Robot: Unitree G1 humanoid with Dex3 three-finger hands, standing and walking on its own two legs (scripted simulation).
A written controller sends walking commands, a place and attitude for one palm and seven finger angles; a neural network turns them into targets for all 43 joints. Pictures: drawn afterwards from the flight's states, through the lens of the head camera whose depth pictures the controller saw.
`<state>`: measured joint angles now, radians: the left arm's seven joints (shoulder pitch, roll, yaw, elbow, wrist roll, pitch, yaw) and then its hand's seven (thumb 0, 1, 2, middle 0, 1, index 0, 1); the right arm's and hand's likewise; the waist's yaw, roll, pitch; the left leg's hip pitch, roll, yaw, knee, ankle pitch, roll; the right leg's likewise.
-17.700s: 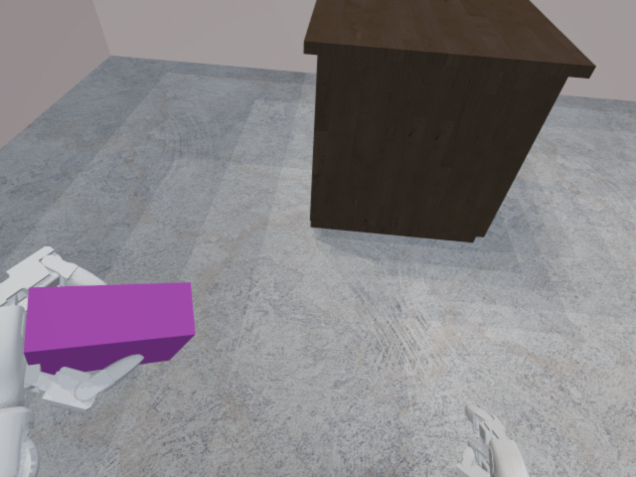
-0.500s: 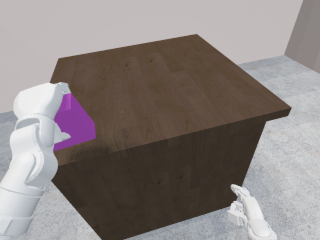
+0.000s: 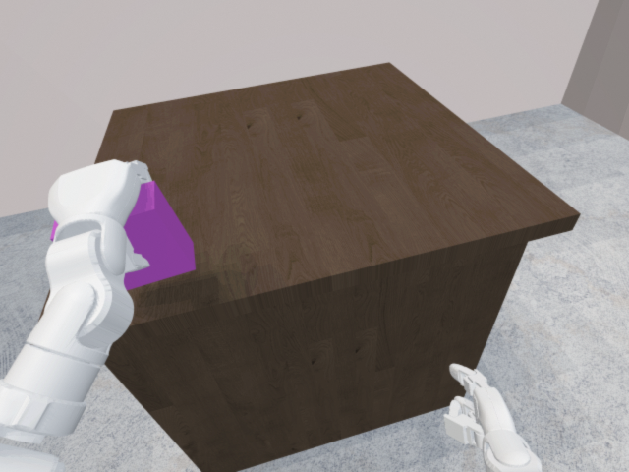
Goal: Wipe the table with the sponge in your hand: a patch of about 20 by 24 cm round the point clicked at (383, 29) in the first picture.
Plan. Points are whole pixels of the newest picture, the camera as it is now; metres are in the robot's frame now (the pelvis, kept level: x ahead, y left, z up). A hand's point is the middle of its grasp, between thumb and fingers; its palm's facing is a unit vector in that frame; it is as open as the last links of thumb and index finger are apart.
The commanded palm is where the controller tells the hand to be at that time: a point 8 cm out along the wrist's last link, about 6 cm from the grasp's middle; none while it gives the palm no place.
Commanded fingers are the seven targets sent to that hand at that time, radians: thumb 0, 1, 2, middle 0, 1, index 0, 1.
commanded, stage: move the sponge above the wiping area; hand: left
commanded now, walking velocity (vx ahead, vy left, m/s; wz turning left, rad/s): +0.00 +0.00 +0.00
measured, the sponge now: (139, 250) +0.31 +0.29 +0.15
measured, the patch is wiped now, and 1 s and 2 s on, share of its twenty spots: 0.00 0.00 0.00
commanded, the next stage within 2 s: none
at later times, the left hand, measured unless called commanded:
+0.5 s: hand (131, 230) +0.31 +0.29 +0.18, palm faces +0.09 -0.02 -1.00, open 9.5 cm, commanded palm +0.28 +0.29 +0.26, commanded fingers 0.00 0.10 1.30 -1.20 -1.60 -1.20 -1.60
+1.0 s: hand (118, 228) +0.31 +0.31 +0.18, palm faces +0.09 -0.03 -1.00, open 9.5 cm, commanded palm +0.28 +0.30 +0.26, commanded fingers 0.00 0.10 1.30 -1.20 -1.60 -1.20 -1.60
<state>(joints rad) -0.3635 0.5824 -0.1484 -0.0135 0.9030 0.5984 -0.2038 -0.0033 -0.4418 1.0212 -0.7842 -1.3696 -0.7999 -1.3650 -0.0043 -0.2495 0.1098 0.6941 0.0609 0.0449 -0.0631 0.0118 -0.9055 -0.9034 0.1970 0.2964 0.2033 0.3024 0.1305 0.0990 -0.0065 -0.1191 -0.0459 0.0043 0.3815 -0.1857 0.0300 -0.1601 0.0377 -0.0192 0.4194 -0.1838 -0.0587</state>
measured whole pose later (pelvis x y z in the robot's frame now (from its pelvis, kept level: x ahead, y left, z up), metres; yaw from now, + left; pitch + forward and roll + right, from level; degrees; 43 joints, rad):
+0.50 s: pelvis +0.01 -0.01 +0.00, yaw +1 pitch -4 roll +1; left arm -0.36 0.59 -0.14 0.05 0.91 0.56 -0.21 0.00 -0.44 1.02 -0.78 -1.37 -0.80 -1.37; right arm 0.01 -0.28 0.09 0.70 0.06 0.04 -0.08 0.01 -0.91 -0.90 0.20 0.30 0.20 0.30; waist 0.12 0.10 -0.01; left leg -0.13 -0.04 -0.01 0.40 -0.20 0.02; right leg -0.17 0.05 -0.04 0.43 -0.20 -0.07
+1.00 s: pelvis +0.01 -0.01 +0.00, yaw +1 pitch -3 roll +1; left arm -0.33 0.63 -0.07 0.06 0.88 0.52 -0.21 0.00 -0.44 1.02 -0.78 -1.37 -0.80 -1.37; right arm 0.04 -0.29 0.07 0.70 0.06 0.04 -0.08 0.01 -0.91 -0.90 0.20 0.30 0.20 0.30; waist 0.12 0.10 -0.01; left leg -0.15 -0.04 -0.01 0.42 -0.22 0.02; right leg -0.18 0.05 -0.03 0.45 -0.22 -0.07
